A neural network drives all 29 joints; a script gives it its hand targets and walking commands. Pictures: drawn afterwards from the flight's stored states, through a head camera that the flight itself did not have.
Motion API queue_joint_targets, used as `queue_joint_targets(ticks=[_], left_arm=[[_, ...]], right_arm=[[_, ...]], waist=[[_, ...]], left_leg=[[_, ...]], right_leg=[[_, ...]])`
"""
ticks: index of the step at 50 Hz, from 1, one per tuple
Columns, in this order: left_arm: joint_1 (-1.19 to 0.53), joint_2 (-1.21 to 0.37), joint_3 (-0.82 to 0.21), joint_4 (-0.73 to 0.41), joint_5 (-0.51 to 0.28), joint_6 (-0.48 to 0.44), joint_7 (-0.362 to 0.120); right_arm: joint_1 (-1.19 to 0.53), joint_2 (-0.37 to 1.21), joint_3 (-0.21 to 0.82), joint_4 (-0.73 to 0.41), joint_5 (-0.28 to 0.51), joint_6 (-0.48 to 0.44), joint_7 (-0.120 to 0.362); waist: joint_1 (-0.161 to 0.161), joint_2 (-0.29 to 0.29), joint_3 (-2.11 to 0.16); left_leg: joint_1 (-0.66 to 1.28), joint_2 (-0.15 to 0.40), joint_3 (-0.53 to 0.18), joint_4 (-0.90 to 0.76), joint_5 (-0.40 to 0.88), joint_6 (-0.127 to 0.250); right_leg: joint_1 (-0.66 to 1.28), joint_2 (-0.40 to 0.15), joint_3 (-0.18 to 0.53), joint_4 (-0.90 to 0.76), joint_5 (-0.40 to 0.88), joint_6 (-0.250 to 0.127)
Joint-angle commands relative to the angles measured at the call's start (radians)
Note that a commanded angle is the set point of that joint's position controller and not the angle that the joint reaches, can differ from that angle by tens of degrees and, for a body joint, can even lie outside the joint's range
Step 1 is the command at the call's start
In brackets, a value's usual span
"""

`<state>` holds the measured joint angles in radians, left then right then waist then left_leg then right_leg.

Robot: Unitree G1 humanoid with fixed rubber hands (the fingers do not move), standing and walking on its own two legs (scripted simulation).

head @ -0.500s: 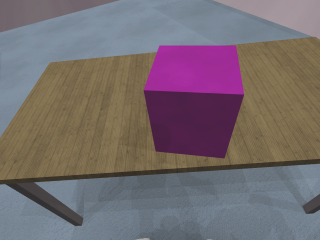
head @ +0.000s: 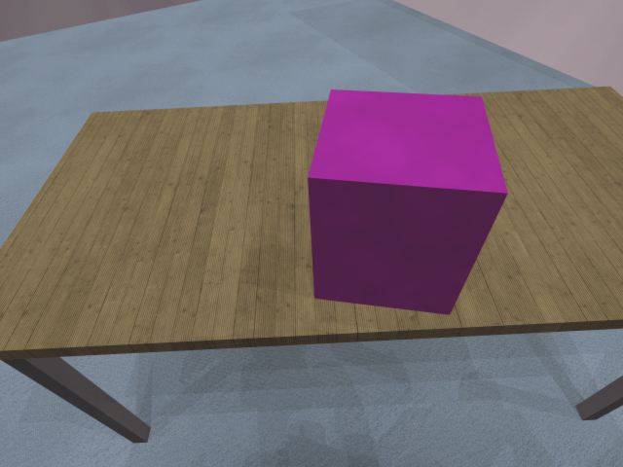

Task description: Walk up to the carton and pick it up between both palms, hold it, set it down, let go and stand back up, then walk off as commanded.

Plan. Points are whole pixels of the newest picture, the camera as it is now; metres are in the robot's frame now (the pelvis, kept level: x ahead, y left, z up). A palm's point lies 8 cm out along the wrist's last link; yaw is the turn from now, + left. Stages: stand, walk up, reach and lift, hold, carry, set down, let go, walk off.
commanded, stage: walk up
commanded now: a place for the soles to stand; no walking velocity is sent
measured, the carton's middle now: (391, 205) +0.47 -0.09 +0.08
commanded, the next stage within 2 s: none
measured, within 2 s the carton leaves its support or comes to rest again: neither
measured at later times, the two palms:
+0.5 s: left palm out of the picture +0.09 +0.35 -0.08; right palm out of the picture +0.07 -0.32 -0.09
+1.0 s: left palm out of the picture +0.09 +0.36 -0.08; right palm out of the picture +0.07 -0.30 -0.09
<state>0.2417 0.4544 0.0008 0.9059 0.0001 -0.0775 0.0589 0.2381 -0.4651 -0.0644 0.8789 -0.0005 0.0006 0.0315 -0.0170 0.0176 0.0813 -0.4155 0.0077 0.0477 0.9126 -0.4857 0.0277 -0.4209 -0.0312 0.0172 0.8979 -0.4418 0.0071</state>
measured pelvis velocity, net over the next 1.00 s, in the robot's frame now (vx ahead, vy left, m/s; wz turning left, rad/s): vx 0.00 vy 0.03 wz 0.00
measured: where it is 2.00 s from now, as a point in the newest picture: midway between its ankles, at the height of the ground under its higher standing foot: outside the picture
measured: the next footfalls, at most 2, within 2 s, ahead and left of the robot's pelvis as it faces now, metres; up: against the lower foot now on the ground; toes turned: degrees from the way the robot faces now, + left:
none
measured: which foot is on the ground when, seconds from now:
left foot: down 0.00-1.00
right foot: down 0.00-1.00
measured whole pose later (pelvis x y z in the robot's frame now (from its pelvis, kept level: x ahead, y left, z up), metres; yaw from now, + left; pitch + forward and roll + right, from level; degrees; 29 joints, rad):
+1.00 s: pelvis +0.00 +0.03 +0.00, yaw +0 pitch -2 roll -2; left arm 0.19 0.45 0.00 0.91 0.00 -0.07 0.06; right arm 0.22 -0.45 -0.06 0.88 0.00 -0.01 0.03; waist -0.02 0.04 0.10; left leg -0.42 0.01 0.05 0.91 -0.46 0.06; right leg -0.41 -0.04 0.02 0.88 -0.53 0.02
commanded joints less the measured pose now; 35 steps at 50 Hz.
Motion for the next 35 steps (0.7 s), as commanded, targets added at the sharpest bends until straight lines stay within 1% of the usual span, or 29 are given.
queue_joint_targets(ticks=[1, 2, 4, 5, 6, 7, 8, 9, 10, 11, 12, 13, 15, 17, 19, 20, 21, 22, 23, 24, 26, 27, 28, 29, 30, 31, 32, 33, 35], left_arm=[[-0.13, 0.172, 0.067, -0.072, -0.001, 0.006, 0.006], [-0.129, 0.207, 0.074, -0.071, 0.0, 0.014, 0.013], [-0.057, 0.23, 0.078, -0.052, -0.001, 0.017, 0.011], [-0.052, 0.221, 0.082, -0.026, 0.005, 0.012, 0.002], [-0.033, 0.213, 0.083, -0.027, 0.001, 0.002, -0.001], [-0.002, 0.193, 0.076, -0.025, -0.002, 0.0, 0.003], [-0.008, 0.197, 0.078, -0.011, -0.003, -0.002, 0.003], [0.034, 0.199, 0.083, -0.018, -0.001, -0.011, 0.003], [0.102, 0.231, 0.094, 0.016, -0.003, -0.027, 0.006], [0.153, 0.292, 0.108, 0.029, 0.017, -0.033, 0.013], [0.155, 0.358, 0.134, 0.017, 0.017, -0.033, 0.016], [0.112, 0.379, 0.142, 0.002, 0.013, -0.023, 0.01], [0.048, 0.344, 0.123, -0.023, 0.011, -0.018, 0.011], [-0.01, 0.339, 0.122, -0.044, 0.014, -0.015, 0.011], [-0.067, 0.298, 0.1, -0.053, 0.016, -0.011, 0.005], [-0.092, 0.245, 0.089, -0.058, 0.006, -0.005, 0.004], [-0.112, 0.183, 0.065, -0.084, -0.001, -0.003, 0.008], [-0.117, 0.19, 0.061, -0.07, -0.003, 0.012, 0.015], [-0.089, 0.22, 0.074, -0.064, 0.0, 0.016, 0.017], [-0.058, 0.219, 0.071, -0.057, 0.002, 0.016, 0.013], [0.001, 0.2, 0.069, -0.036, -0.005, 0.007, 0.006], [-0.008, 0.218, 0.075, -0.024, 0.0, 0.008, 0.008], [0.015, 0.196, 0.077, -0.024, -0.008, 0.0, 0.01], [0.025, 0.191, 0.076, -0.006, -0.011, -0.011, 0.01], [0.125, 0.212, 0.082, 0.007, -0.001, -0.022, 0.013], [0.18, 0.281, 0.111, 0.024, 0.009, -0.03, 0.019], [0.168, 0.347, 0.122, 0.023, 0.013, -0.031, 0.023], [0.135, 0.344, 0.13, 0.014, 0.005, -0.029, 0.021], [0.043, 0.347, 0.122, -0.015, 0.007, -0.021, 0.021]], right_arm=[[0.052, -0.288, -0.074, -0.043, -0.037, -0.044, -0.012], [0.047, -0.312, -0.071, -0.03, -0.029, -0.042, -0.013], [0.037, -0.277, -0.062, -0.035, -0.032, -0.035, -0.017], [-0.004, -0.246, -0.064, -0.05, -0.033, -0.033, -0.016], [-0.008, -0.219, -0.052, -0.053, -0.035, -0.035, -0.021], [0.008, -0.226, -0.054, -0.058, -0.04, -0.035, -0.023], [-0.01, -0.227, -0.055, -0.05, -0.03, -0.033, -0.027], [-0.058, -0.213, -0.054, -0.078, -0.015, -0.033, -0.023], [-0.11, -0.177, -0.033, -0.094, -0.008, -0.026, -0.014], [-0.134, -0.139, -0.024, -0.109, -0.004, -0.025, -0.012], [-0.157, -0.116, -0.015, -0.117, -0.013, -0.013, -0.018], [-0.134, -0.169, -0.022, -0.11, -0.016, -0.005, -0.016], [-0.101, -0.184, -0.039, -0.097, -0.024, -0.004, -0.005], [-0.029, -0.17, -0.047, -0.076, -0.014, -0.017, 0.0], [0.041, -0.162, -0.052, -0.036, -0.02, -0.027, 0.0], [0.095, -0.214, -0.067, -0.015, -0.027, -0.034, -0.009], [0.103, -0.254, -0.073, -0.03, -0.029, -0.039, -0.012], [0.084, -0.278, -0.074, -0.029, -0.03, -0.038, -0.015], [0.05, -0.276, -0.069, -0.029, -0.023, -0.037, -0.016], [0.015, -0.266, -0.065, -0.049, -0.026, -0.036, -0.019], [0.008, -0.234, -0.059, -0.055, -0.034, -0.035, -0.024], [0.004, -0.226, -0.065, -0.043, -0.033, -0.031, -0.028], [0.014, -0.225, -0.056, -0.049, -0.029, -0.03, -0.032], [-0.024, -0.211, -0.046, -0.039, -0.02, -0.027, -0.028], [-0.097, -0.182, -0.046, -0.088, -0.013, -0.026, -0.019], [-0.144, -0.144, -0.037, -0.125, -0.003, -0.023, -0.016], [-0.143, -0.127, -0.028, -0.135, -0.008, -0.019, -0.023], [-0.156, -0.132, -0.026, -0.127, -0.012, -0.006, -0.027], [-0.133, -0.171, -0.033, -0.108, -0.028, -0.002, -0.013]], waist=[[-0.07, 0.241, -0.013], [-0.061, 0.162, -0.011], [-0.025, 0.141, -0.014], [-0.019, 0.15, -0.017], [-0.008, 0.099, -0.038], [-0.009, 0.204, -0.048], [0.006, 0.174, -0.055], [0.033, 0.143, -0.091], [0.083, 0.024, -0.122], [0.095, -0.131, -0.113], [0.103, -0.255, -0.088], [0.089, -0.221, -0.101], [0.055, -0.179, -0.033], [0.021, -0.211, -0.061], [-0.041, -0.157, -0.061], [-0.072, 0.032, -0.06], [-0.07, 0.201, -0.09], [-0.06, 0.1, -0.036], [-0.043, 0.045, -0.025], [-0.034, 0.085, -0.052], [-0.002, 0.179, -0.061], [-0.016, 0.191, -0.064], [0.005, 0.136, -0.093], [0.025, 0.167, -0.109], [0.072, 0.07, -0.182], [0.097, -0.112, -0.204], [0.103, -0.175, -0.149], [0.099, -0.208, -0.127], [0.065, -0.129, -0.064]], left_leg=[[0.2, 0.265, -0.547, -0.588, 0.046, 0.11], [0.236, 0.315, -0.618, -0.591, 0.139, 0.144], [0.262, 0.274, -0.557, -0.521, 0.245, 0.121], [0.208, 0.262, -0.512, -0.501, 0.235, 0.155], [0.241, 0.264, -0.462, -0.439, 0.408, 0.171], [0.255, 0.249, -0.399, -0.403, 0.592, 0.132], [0.189, 0.257, -0.414, -0.368, 0.678, 0.139], [0.12, 0.217, -0.314, -0.302, 0.611, 0.152], [-0.031, 0.134, -0.218, -0.188, 0.547, 0.094], [-0.167, 0.051, -0.13, 0.032, 0.451, 0.03], [-0.25, 0.008, -0.053, 0.116, 0.027, -0.006], [-0.261, 0.014, -0.089, 0.157, -0.19, -0.007], [-0.259, 0.047, -0.103, 0.12, -0.17, -0.012], [-0.112, 0.049, -0.071, -0.054, -0.042, -0.003], [0.081, 0.025, -0.056, -0.253, 0.127, 0.019], [0.203, 0.099, -0.216, -0.384, 0.207, 0.03], [0.256, 0.239, -0.502, -0.519, 0.224, 0.099], [0.252, 0.303, -0.61, -0.555, 0.26, 0.129], [0.269, 0.327, -0.605, -0.524, 0.301, 0.16], [0.286, 0.304, -0.564, -0.49, 0.322, 0.174], [0.299, 0.269, -0.48, -0.423, 0.556, 0.147], [0.3, 0.255, -0.443, -0.395, 0.689, 0.128], [0.281, 0.243, -0.37, -0.333, 0.824, 0.136], [0.225, 0.172, -0.258, -0.266, 0.834, 0.119], [0.091, 0.148, -0.224, -0.164, 0.763, 0.097], [-0.063, 0.075, -0.131, 0.017, 0.624, 0.032], [-0.2, 0.017, -0.044, 0.146, 0.33, -0.011], [-0.25, 0.004, -0.08, 0.18, -0.178, -0.02], [-0.24, 0.052, -0.107, 0.145, -0.185, -0.011]], right_leg=[[-0.268, 0.031, -0.059, 0.09, -0.099, -0.029], [-0.308, 0.023, -0.035, 0.129, -0.18, -0.034], [-0.289, -0.009, 0.0, 0.123, -0.175, -0.043], [-0.185, -0.016, -0.024, 0.058, -0.182, -0.034], [-0.168, -0.007, -0.034, -0.002, -0.171, -0.035], [-0.18, -0.01, -0.048, -0.032, -0.123, -0.046], [-0.097, -0.017, -0.032, -0.065, -0.084, -0.056], [0.048, -0.016, -0.052, -0.197, 0.062, -0.057], [0.225, -0.071, 0.056, -0.27, 0.209, -0.083], [0.309, -0.165, 0.272, -0.361, 0.267, -0.144], [0.264, -0.336, 0.512, -0.461, 0.293, -0.241], [0.271, -0.392, 0.556, -0.47, 0.213, -0.313], [0.245, -0.359, 0.48, -0.429, 0.221, -0.304], [0.153, -0.305, 0.394, -0.373, 0.228, -0.237], [0.033, -0.212, 0.223, -0.279, 0.297, -0.164], [-0.101, -0.114, 0.09, -0.088, 0.294, -0.1], [-0.207, -0.006, -0.046, 0.095, 0.054, -0.054], [-0.279, 0.02, -0.053, 0.122, -0.185, -0.04], [-0.278, -0.002, -0.019, 0.147, -0.206, -0.035], [-0.257, -0.012, -0.014, 0.117, -0.206, -0.04], [-0.208, -0.026, -0.019, 0.024, -0.139, -0.04], [-0.162, -0.015, -0.039, -0.002, -0.155, -0.037], [-0.107, -0.023, -0.053, -0.091, -0.065, -0.042], [0.015, -0.01, -0.073, -0.204, 0.048, -0.044], [0.191, -0.041, -0.002, -0.242, 0.278, -0.062], [0.342, -0.147, 0.193, -0.301, 0.412, -0.124], [0.349, -0.292, 0.394, -0.356, 0.491, -0.231], [0.322, -0.388, 0.497, -0.409, 0.547, -0.325], [0.238, -0.402, 0.51, -0.41, 0.374, -0.33]])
